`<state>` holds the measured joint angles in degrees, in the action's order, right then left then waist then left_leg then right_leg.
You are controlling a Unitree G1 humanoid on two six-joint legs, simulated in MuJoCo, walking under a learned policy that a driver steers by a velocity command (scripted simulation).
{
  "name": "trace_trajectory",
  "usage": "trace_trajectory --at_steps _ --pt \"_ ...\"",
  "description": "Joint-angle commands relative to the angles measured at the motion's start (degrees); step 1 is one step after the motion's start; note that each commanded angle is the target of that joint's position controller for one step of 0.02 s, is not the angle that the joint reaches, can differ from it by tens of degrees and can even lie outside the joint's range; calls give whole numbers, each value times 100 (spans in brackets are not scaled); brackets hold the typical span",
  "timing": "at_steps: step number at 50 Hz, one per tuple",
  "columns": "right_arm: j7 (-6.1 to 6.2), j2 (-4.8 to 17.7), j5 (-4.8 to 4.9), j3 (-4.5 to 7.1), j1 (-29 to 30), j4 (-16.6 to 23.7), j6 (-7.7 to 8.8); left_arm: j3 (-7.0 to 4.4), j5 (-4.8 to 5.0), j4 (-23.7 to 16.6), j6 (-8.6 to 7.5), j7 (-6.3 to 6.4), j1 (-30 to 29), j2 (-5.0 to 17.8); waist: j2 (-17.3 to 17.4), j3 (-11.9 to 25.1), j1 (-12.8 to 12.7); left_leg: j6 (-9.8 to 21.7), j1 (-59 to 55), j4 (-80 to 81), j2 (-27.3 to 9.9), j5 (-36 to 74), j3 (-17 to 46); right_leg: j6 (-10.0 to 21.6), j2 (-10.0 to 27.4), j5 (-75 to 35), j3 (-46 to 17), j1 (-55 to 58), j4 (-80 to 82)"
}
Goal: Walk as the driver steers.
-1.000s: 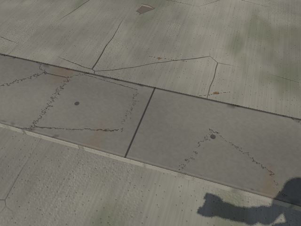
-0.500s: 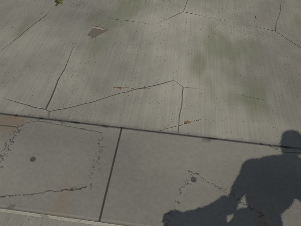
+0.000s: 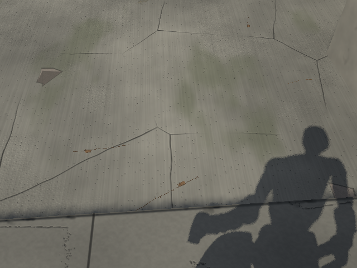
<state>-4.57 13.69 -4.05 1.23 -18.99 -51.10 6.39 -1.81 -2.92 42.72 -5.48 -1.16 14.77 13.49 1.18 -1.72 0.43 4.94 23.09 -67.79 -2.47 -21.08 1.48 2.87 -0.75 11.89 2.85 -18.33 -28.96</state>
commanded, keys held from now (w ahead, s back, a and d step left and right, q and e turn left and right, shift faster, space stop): w+q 0.60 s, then w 0.08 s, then w+e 0.32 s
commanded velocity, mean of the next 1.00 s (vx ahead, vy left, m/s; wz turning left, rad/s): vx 0.50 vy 0.00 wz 0.29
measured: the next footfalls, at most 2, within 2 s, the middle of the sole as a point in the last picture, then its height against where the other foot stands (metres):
left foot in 0.34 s outside the picture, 0.04 m higher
right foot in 0.78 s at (182, 232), level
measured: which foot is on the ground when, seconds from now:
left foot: up 0.00-0.32, down 0.34-0.80, up 0.82-1.00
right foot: down 0.00-0.36, up 0.38-0.76, down 0.78-1.00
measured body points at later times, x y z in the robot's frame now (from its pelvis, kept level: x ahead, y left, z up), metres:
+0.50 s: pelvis +0.28 +0.07 +0.02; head +0.29 +0.07 +0.47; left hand +0.29 +0.34 -0.10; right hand +0.44 -0.16 -0.10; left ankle +0.31 +0.17 -0.70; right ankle +0.18 -0.11 -0.59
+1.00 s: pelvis +0.55 +0.09 +0.05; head +0.55 +0.09 +0.50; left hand +0.48 +0.33 -0.08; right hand +0.77 -0.09 -0.06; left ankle +0.53 +0.25 -0.62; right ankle +0.56 +0.02 -0.70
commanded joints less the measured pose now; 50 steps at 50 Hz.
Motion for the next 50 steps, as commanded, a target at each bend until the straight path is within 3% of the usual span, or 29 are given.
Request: trace_trajectory --at_steps 1,4,7,9,11,14,16,18,19,20,21,22,23,24,26,28,31,33,35,38,39,40,41,42,43,44,46,48,50 --pt "100 272 -57 -3 95 456 8 31 -24 25 10 70 495 96 -684 129 33 160 1590 -888 -420 349 429 1234 1968 -417 -1782 766 1969" --pt "-25 -42 90 -149 417 569 -90 27 -194 126 -18 98 261 149 -494 5 87 237 2516 -1611 -355 715 398 1301 1917 -830 -943 676 2395" --pt "-33 25 129 -167 950 802 -86 111 -371 232 -137 132 298 192 -336 154 61 90 2635 -344 -441 1928 156 988 1462 -1126 71 783 2511" --pt "-153 9 144 -185 1295 878 -192 120 -278 362 -148 98 650 379 -443 95 -128 -176 1754 1039 -343 2373 -296 737 1214 -1573 776 473 2516" --pt "-203 -43 107 -212 1600 1053 -275 77 -246 642 -134 11 1240 614 -543 -148 -264 -203 1672 1244 -201 2066 -423 822 1576 -2252 734 766 2380" --pt "-138 93 84 -135 1799 1183 -273 -56 -179 757 -139 -54 1339 909 -550 -178 -257 17 2040 2059 -5 1505 -484 925 1936 -3524 648 2195 1950" --pt "-67 254 169 -39 1683 1256 -237 -147 -177 749 -119 -11 1263 1083 -738 1 -67 172 1500 2379 383 1015 -785 850 1972 -5298 833 2667 1341" --pt "101 671 335 167 972 1148 -113 -178 -271 791 -138 11 1377 1137 -811 510 269 550 -352 2769 934 1662 -888 520 1699 -6704 1156 2093 -2" --pt "264 807 388 246 -103 859 -85 11 -401 661 -215 23 1971 558 -154 1895 324 1362 -3347 2182 242 2306 488 -33 1353 -5581 1113 77 -1738" --pt "436 1217 255 418 -1573 514 -155 108 -505 408 -262 -186 1380 575 567 2644 1144 2166 -4927 3632 -719 2304 2692 -463 417 -540 827 -1429 -3400" --pt "355 1332 76 437 -2304 28 -85 40 -159 128 -167 -373 309 590 407 1951 1444 1925 -4898 4633 -1165 1741 3760 -343 -168 1776 -285 -2649 -4845" --pt "349 1467 53 549 -1785 16 63 54 -27 -55 -143 -319 -365 486 202 700 1274 1407 -3549 4865 -1105 675 3288 -166 215 1293 -1030 -3330 -5176" --pt "305 960 170 378 -977 79 138 65 -176 -123 -139 -142 -360 605 323 406 868 1368 -2393 4909 -940 255 2859 -59 423 958 -1146 -2970 -5002" --pt "249 420 245 194 -490 139 192 84 -362 -177 -128 -16 -313 510 227 278 495 1368 -1841 4935 -742 406 2496 4 452 854 -1075 -2702 -4849" --pt "209 168 240 48 222 354 178 219 -293 -336 -24 109 -218 132 53 432 -63 1358 -840 5295 -560 1066 2243 -52 542 936 -950 -1876 -4432" --pt "199 336 200 65 627 549 230 186 -172 -364 57 145 -125 305 -5 381 -239 1217 -328 5569 -408 923 1908 -293 559 1076 -773 -1488 -3519" --pt "67 919 149 252 418 550 221 285 -60 -390 149 121 -351 118 143 179 -100 989 647 5661 -61 1324 1216 -720 362 693 -199 -202 -1746" --pt "-46 1072 152 345 -171 492 173 288 -32 -449 164 -3 -798 229 154 126 284 983 97 5377 -330 1240 1512 -711 352 -231 -268 -422 -970" --pt "-101 1072 111 363 -405 463 89 273 -8 -460 60 -87 -1049 328 265 178 408 972 -236 4989 -540 1128 1670 -544 252 -792 -168 -421 -685" --pt "1 916 134 283 -304 526 63 110 38 -446 -158 -49 -1036 757 248 187 226 690 -476 4390 -677 1157 1830 17 211 -778 -52 -4 -354" --pt "70 884 27 234 -115 653 86 2 6 -192 -269 -17 -196 912 225 410 -134 452 -42 3702 -377 1842 1522 194 41 -1007 179 1025 -832" --pt "98 331 48 95 -460 669 127 -129 59 53 -346 21 762 1399 -1047 1327 -350 -130 480 1800 425 1106 815 1184 1038 -1760 -1496 2517 -29" --pt "129 42 -46 -10 -1057 786 196 -141 53 70 -256 -40 1372 1529 -1958 2227 -389 -566 1997 116 1117 -1523 541 2513 2229 -1454 -4189 4210 751" --pt "194 531 6 114 -152 880 154 -155 -65 266 -260 -48 1578 1199 -850 998 -708 -478 3234 -640 892 -1185 965 2114 2140 28 -4552 3689 1169" --pt "322 582 -13 93 181 911 96 -131 -19 238 -256 -47 994 1020 -426 403 -464 -450 3472 -1013 511 -424 860 1728 1943 649 -3878 2917 1203" --pt "407 619 -100 72 138 864 46 1 -14 139 -216 -11 567 589 -151 532 -287 -455 3149 -834 204 107 841 1648 1708 697 -3555 2349 1339" --pt "422 358 -257 -87 348 904 -45 117 -12 83 -210 16 87 183 -213 430 12 -588 2484 -131 -219 575 724 1562 1409 -324 -2844 1402 1553" --pt "384 380 -118 -79 594 981 -122 24 -31 156 -238 30 201 298 -165 492 -57 -807 2183 643 -244 565 512 1542 1095 -731 -2356 1121 1616" --pt "348 240 -54 -119 772 974 -185 -86 -71 386 -245 -84 675 520 -304 406 -180 -952 1983 1342 -222 1216 205 1527 866 -1137 -1964 866 1557"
